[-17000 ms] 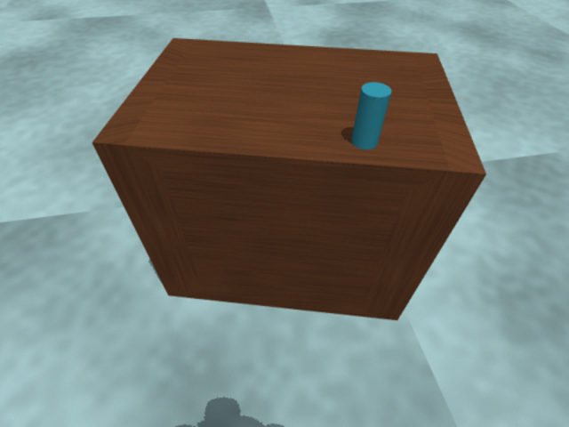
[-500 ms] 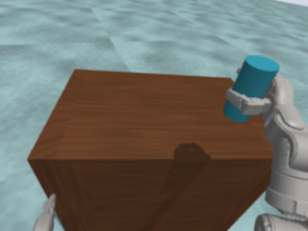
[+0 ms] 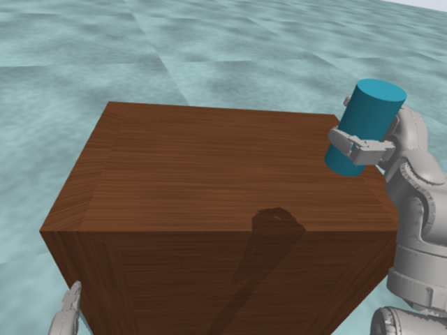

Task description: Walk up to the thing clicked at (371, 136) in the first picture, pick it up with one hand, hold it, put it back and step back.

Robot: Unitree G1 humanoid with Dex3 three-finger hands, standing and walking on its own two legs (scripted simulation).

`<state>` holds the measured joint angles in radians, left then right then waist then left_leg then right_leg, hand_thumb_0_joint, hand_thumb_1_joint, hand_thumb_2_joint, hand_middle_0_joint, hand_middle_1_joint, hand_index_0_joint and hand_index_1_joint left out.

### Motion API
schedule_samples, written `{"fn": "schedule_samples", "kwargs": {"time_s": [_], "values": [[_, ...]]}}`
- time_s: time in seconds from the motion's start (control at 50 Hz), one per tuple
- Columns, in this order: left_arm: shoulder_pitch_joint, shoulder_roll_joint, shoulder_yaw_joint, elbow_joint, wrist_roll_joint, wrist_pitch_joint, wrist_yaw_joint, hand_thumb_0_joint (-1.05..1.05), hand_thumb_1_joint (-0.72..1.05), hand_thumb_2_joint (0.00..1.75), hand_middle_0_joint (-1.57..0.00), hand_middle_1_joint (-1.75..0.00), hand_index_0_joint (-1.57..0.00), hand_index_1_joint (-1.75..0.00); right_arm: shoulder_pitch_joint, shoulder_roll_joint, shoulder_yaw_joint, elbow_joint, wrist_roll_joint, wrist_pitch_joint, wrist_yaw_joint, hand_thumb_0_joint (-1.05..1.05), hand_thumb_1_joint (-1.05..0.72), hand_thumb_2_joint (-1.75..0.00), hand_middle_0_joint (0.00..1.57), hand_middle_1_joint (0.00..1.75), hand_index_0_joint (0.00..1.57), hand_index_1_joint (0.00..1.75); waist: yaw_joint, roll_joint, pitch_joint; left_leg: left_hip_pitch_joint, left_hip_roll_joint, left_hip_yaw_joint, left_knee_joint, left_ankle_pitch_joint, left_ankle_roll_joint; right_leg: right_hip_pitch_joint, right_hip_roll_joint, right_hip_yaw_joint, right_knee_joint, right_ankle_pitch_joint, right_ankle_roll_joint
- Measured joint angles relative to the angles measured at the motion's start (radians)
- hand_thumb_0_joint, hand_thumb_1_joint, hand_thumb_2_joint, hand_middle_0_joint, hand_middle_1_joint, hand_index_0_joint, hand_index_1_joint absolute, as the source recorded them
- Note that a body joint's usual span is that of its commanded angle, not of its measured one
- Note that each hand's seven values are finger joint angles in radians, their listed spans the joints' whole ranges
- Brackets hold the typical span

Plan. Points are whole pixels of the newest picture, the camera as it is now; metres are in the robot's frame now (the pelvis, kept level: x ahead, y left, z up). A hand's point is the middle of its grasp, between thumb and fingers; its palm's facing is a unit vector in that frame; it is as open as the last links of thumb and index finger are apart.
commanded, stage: hold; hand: right
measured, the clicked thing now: (360, 130) +0.33 -0.19 +0.28
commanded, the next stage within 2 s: crouch in 1.36 s
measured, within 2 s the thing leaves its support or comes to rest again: neither
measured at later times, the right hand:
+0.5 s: hand (356, 135) +0.33 -0.19 +0.27, palm faces +0.21 +0.98 +0.00, open 9.0 cm
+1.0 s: hand (353, 138) +0.33 -0.18 +0.27, palm faces +0.20 +0.98 +0.01, open 9.0 cm
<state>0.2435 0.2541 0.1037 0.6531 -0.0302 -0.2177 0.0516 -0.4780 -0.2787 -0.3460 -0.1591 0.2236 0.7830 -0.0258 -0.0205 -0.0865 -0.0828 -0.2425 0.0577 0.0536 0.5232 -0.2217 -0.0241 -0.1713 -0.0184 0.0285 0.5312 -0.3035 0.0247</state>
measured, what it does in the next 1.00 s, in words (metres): stands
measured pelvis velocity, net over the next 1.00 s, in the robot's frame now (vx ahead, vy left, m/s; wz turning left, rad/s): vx -0.01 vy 0.00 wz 0.00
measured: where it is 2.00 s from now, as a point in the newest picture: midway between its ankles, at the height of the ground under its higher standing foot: outside the picture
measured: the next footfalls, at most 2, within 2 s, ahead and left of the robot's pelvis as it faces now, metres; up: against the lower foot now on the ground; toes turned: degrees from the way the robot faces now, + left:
none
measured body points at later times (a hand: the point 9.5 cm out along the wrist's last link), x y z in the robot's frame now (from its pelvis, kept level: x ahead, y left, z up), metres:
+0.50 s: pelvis +0.00 +0.00 +0.00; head -0.05 +0.04 +0.45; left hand +0.18 +0.26 -0.07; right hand +0.31 -0.24 +0.28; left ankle +0.04 +0.13 -0.73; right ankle -0.01 -0.14 -0.73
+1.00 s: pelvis -0.01 +0.00 +0.00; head -0.06 +0.04 +0.45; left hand +0.16 +0.26 -0.07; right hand +0.31 -0.23 +0.27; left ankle +0.04 +0.13 -0.73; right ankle -0.01 -0.14 -0.73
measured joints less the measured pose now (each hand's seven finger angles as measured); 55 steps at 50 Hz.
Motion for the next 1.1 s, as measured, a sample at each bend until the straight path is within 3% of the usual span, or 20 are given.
{"fn": "schedule_samples", "kwargs": {"time_s": [1.1], "values": [[0.006, -0.010, 0.001, -0.019, 0.002, -0.001, -0.004, -0.01, -0.53, 0.05, -0.05, -0.05, -0.05, -0.05, 0.021, 0.014, 0.008, 0.019, -0.010, -0.041, -0.009, 0.00, 0.30, -1.12, 0.77, 1.11, 0.78, 1.10, 0.007, 0.005, 0.015, 0.003, -0.003, -0.006, -0.007, 0.017, 0.002, 0.005, -0.002, -0.006, -0.004, 0.014, 0.001]]}}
